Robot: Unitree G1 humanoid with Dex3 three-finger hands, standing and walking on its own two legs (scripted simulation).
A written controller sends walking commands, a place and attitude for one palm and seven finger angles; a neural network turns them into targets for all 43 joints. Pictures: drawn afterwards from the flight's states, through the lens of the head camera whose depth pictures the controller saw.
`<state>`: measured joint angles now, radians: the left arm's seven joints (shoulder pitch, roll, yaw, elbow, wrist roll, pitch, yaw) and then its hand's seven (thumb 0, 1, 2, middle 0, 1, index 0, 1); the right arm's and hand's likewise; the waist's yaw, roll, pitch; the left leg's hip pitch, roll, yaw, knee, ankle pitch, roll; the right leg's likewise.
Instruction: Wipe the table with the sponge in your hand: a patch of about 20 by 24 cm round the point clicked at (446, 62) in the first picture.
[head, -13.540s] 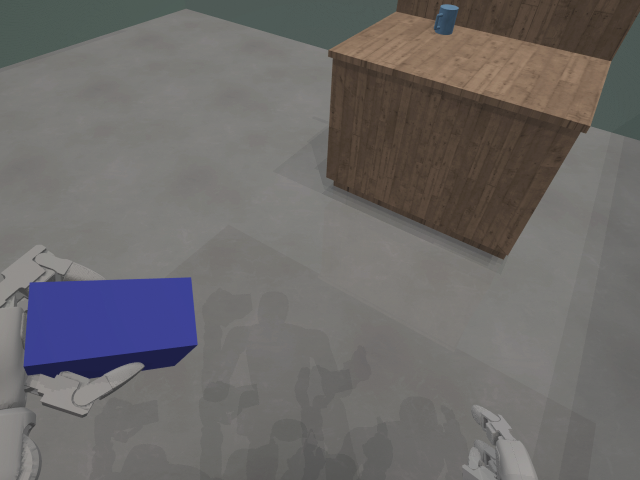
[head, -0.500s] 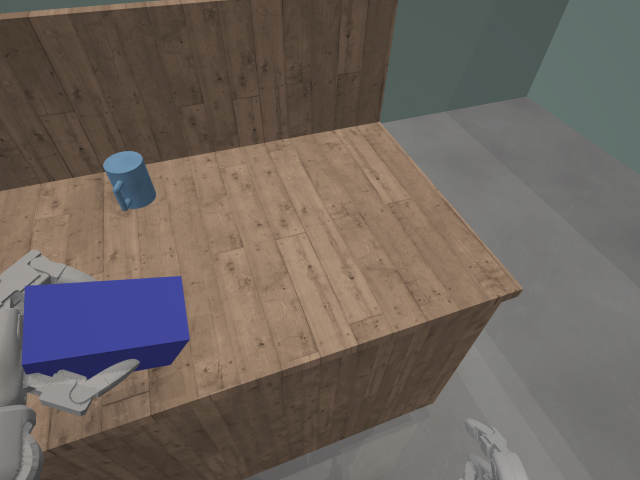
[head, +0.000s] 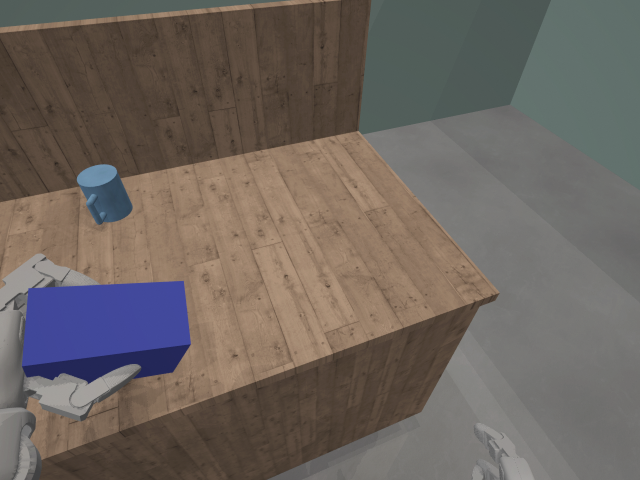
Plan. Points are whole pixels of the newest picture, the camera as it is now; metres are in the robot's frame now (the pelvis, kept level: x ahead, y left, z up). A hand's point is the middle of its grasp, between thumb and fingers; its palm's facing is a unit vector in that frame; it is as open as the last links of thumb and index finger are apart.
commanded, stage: shuffle to correct the standing spot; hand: left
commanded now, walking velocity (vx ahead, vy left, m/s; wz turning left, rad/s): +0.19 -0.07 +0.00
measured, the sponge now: (135, 333) +0.22 +0.21 +0.13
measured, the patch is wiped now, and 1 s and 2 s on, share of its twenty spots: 0.00 0.00 0.00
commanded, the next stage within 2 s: come to a stop and stand still in 0.48 s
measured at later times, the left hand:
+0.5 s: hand (125, 310) +0.24 +0.22 +0.15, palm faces +0.40 -0.85 -0.34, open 10.4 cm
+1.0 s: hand (74, 309) +0.22 +0.25 +0.17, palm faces +0.36 -0.86 -0.36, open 10.4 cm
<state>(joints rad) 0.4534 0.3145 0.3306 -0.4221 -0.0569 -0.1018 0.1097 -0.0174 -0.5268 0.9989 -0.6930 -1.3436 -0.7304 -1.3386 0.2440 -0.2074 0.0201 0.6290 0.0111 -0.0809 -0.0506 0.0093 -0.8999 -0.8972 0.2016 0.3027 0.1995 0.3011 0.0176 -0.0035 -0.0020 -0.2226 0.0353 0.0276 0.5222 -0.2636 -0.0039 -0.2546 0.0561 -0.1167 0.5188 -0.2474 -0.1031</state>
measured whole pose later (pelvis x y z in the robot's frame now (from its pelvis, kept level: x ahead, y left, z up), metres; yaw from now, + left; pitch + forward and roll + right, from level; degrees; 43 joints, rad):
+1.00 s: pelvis +0.02 +0.01 +0.01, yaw -1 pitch -1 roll -1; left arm 0.49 0.36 0.32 -0.49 -0.08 -0.10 0.11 -0.02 -0.53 1.00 -0.69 -1.34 -0.73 -1.33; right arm 0.19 -0.19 0.04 0.57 0.00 -0.06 -0.06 0.01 -0.90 -0.90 0.20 0.30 0.20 0.30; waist 0.02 -0.01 0.00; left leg -0.21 -0.01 0.03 0.43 -0.20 0.03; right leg -0.15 0.07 -0.10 0.36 -0.19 -0.08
